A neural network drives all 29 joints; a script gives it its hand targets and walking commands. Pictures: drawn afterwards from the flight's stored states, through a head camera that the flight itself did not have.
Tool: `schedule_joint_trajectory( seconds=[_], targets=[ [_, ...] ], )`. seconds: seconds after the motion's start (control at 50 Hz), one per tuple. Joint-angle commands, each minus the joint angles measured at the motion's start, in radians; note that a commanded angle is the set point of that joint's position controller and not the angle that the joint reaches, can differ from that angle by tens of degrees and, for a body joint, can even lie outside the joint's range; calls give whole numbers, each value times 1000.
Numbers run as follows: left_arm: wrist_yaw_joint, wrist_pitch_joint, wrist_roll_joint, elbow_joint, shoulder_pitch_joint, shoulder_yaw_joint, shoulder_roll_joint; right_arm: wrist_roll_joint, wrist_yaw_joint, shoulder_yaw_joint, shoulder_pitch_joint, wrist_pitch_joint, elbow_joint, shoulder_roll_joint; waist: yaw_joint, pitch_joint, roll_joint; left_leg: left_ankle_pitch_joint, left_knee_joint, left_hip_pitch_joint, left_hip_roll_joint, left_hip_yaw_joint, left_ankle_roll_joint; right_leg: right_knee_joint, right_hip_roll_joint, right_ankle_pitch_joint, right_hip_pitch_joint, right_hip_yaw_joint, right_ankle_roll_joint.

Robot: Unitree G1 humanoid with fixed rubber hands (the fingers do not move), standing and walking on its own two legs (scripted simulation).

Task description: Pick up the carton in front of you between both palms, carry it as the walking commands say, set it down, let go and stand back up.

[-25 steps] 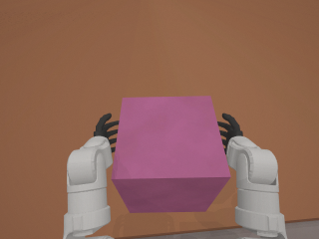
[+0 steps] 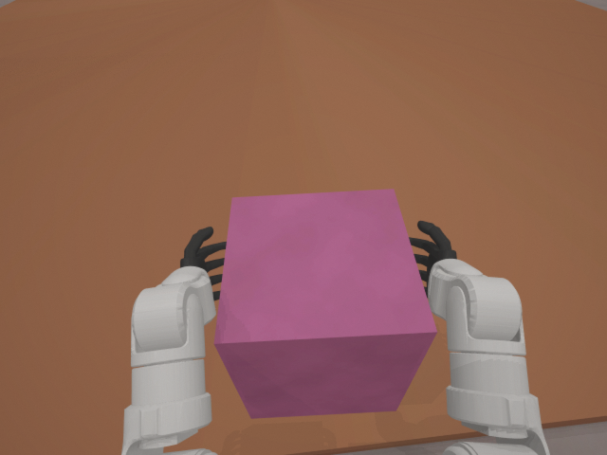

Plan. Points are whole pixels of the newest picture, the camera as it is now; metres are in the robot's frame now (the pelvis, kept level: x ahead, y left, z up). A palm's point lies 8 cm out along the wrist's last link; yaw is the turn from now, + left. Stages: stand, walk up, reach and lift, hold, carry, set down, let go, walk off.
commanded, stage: carry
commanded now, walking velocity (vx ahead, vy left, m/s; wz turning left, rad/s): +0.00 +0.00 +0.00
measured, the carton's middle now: (318, 310) +0.33 +0.00 +0.05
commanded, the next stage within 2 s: none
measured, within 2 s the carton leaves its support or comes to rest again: neither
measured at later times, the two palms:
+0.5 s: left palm (201, 223) +0.40 +0.15 +0.16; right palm (432, 222) +0.39 -0.15 +0.16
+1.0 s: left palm (238, 150) +0.61 +0.13 +0.14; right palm (405, 140) +0.63 -0.17 +0.14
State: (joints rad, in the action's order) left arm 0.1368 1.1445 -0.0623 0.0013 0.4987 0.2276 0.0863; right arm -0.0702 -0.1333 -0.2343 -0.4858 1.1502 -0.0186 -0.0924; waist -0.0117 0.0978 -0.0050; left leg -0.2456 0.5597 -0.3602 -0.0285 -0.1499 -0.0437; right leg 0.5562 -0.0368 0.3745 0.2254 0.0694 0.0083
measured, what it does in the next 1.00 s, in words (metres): walks ahead: right foot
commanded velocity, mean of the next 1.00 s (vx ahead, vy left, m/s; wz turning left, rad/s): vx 0.45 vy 0.00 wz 0.00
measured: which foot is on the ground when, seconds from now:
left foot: down 0.00-0.74, up 0.76-1.00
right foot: down 0.00-0.44, up 0.46-0.72, down 0.74-1.00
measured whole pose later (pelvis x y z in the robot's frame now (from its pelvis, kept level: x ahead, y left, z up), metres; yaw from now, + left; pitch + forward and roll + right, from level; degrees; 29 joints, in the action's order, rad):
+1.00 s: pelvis +0.26 -0.04 +0.00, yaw +1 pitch +5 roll +1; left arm 0.17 1.20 0.00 0.16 0.61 0.28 0.09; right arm -0.05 -0.16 -0.29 -0.63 1.23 -0.19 -0.10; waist -0.07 -0.03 0.01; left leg -0.39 1.47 -0.82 -0.05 -0.05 -0.06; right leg 0.55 0.01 0.31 0.32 0.12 -0.09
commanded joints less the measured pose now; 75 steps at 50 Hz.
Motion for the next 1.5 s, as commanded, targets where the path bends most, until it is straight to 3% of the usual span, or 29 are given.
schedule_joint_trajectory(
  seconds=[0.0, 0.1, 0.2, 0.3, 0.36, 0.38, 0.4, 0.42, 0.44, 0.46, 0.5, 0.64, 0.7, 0.72, 0.74, 0.76, 0.78, 0.84, 0.98, 1.06, 1.12, 1.18, 1.2, 1.22, 1.24, 1.26, 1.3, 1.36, 1.48],
  targets=[
    [-103, -8, 282, 64, 619, -637, 869, 261, 95, 619, -615, -7, -52, -833, 5, 307, 2, 324, -53, 209, -133, 127, -17, -72, -105, -270, -9, -76, -31],
    [-102, -7, 278, 58, 620, -629, 870, 267, 96, 621, -626, -7, -52, -839, 5, 305, 4, 304, -63, 203, -133, 128, -16, -78, -103, -247, -3, -76, -36],
    [-89, -4, 293, 118, 697, -632, 841, 299, 84, 635, -725, -3, -109, -826, 7, 213, -22, -318, -135, 120, -96, 135, -25, -184, -88, 255, 52, -112, -82],
    [-51, 33, 296, 120, 701, -599, 734, 315, 50, 605, -727, 33, -111, -735, -21, 189, -127, -147, 72, -47, -13, 17, -6, -218, -184, 173, -77, -262, -150],
    [-36, 64, 296, 106, 709, -569, 697, 307, 36, 554, -707, 62, -69, -687, -6, 190, -100, -150, 30, 9, 2, 14, -19, -91, -173, -2, -59, -211, -145],
    [-34, 72, 300, 107, 728, -563, 697, 305, 33, 538, -716, 69, -61, -680, 5, 195, -53, -134, -9, 100, -26, 73, -39, -10, -134, -14, 24, -148, -115],
    [-33, 82, 308, 104, 747, -559, 703, 297, 27, 521, -719, 75, -42, -666, 29, 213, 102, -40, -78, 262, -121, 236, -86, 161, -45, -53, 189, -23, -61],
    [-33, 90, 317, 101, 776, -556, 709, 285, 23, 505, -703, 80, -13, -665, 74, 237, 257, 81, -148, 460, -241, 460, -170, 362, 18, 30, 405, 47, -23],
    [-36, 96, 325, 86, 785, -559, 726, 277, 24, 494, -689, 86, -4, -670, 106, 215, 318, 198, -199, 566, -332, 632, -255, 508, 48, 254, 614, 21, -20],
    [-38, 95, 324, 81, 799, -552, 747, 292, 28, 503, -735, 87, -45, -686, 114, 232, 201, 264, -166, 591, -364, 654, -284, 594, 7, 275, 672, -42, -39],
    [-42, 96, 304, 52, 768, -523, 776, 340, 42, 559, -830, 87, -113, -748, 105, 265, 58, 231, -152, 569, -340, 556, -247, 595, -36, 206, 681, -69, -53],
    [-40, 88, 249, 126, 765, -525, 768, 421, 71, 642, -907, 75, -203, -830, 61, 288, 161, 337, -170, 359, -200, 194, -134, 169, 34, -100, 324, 53, -42],
    [-46, 96, 237, 96, 706, -525, 744, 394, 71, 628, -824, 87, -148, -804, -27, 377, 100, 551, 139, 227, -139, 40, -63, -25, 129, -216, -80, 153, -74],
    [-50, 97, 234, 79, 676, -524, 736, 382, 72, 619, -819, 90, -136, -787, -71, 422, 30, 437, 319, 115, -105, 1, -25, -56, 74, -216, -265, 103, -83],
    [-55, 101, 238, 66, 662, -521, 728, 368, 73, 607, -812, 96, -112, -786, -80, 411, -111, 11, 519, -85, -45, 15, 7, -120, -162, -106, -364, -258, -116],
    [-55, 99, 246, 65, 694, -526, 720, 347, 73, 579, -793, 103, -99, -781, -64, 411, -289, -276, 711, -373, 86, 83, 23, -238, -330, -166, -482, -705, -229],
    [-61, 98, 272, 101, 731, -547, 758, 331, 70, 575, -815, 105, -99, -794, -52, 413, -237, -266, 829, -439, 24, 169, -10, -207, -344, -89, -487, -707, -285],
    [-95, 75, 380, 224, 891, -647, 888, 316, 67, 591, -859, 87, -150, -851, -43, 347, -58, -166, 877, -489, -28, 155, -25, -149, -266, -291, -350, -472, -248],
    [-101, 54, 422, 281, 836, -682, 831, 252, 33, 603, -761, 60, -213, -766, -69, 361, -80, -149, 985, -759, -50, 103, -16, -133, -246, -360, -479, -360, -271],
    [-94, 73, 410, 246, 779, -658, 771, 250, 29, 597, -730, 82, -193, -710, -74, 255, -63, -125, 671, -681, -56, 46, -10, -217, -180, -419, -363, -241, -241],
    [-98, 85, 391, 180, 749, -636, 765, 241, 37, 591, -716, 95, -149, -711, -57, 225, -148, -11, 370, -436, -2, -37, -38, -235, -149, -710, -278, -116, -205],
    [-99, 89, 366, 158, 746, -614, 772, 258, 45, 591, -728, 95, -117, -732, 47, 338, -182, 37, 147, -45, 130, -126, -62, 91, -135, -1283, -258, 31, -131],
    [-97, 88, 352, 160, 760, -610, 768, 266, 49, 589, -720, 92, -113, -742, 118, 427, -115, 134, 2, 213, 120, -77, -54, 320, -99, -1112, -164, 62, -90],
    [-94, 89, 340, 165, 754, -603, 778, 275, 51, 590, -731, 88, -122, -755, 121, 505, 68, 118, -68, 482, -120, 396, -143, 596, -6, -579, 136, 22, -43],
    [-89, 88, 333, 176, 746, -587, 784, 292, 53, 605, -745, 83, -116, -775, 105, 581, 322, 370, -163, 635, -323, 823, -296, 934, 157, 63, 373, -61, -23],
    [-82, 85, 312, 177, 779, -583, 779, 322, 61, 625, -765, 81, -137, -805, 90, 576, 218, 395, -120, 637, -294, 777, -303, 1060, 101, 46, 444, -171, -56],
    [-74, 81, 285, 204, 789, -572, 806, 403, 84, 684, -866, 67, -227, -880, 83, 459, 52, 347, -73, 522, -247, 608, -237, 1027, 48, 21, 552, -140, -81],
    [-61, 73, 248, 222, 760, -566, 792, 461, 100, 727, -926, 56, -297, -899, 60, 415, 63, 212, -140, 426, -222, 482, -196, 822, 10, 14, 532, -123, -83],
    [-44, 102, 241, 219, 715, -581, 712, 426, 90, 670, -832, 90, -249, -773, 69, 393, 97, 376, -194, 452, -216, 335, -220, 483, -25, -85, 562, -53, -34]
  ],
)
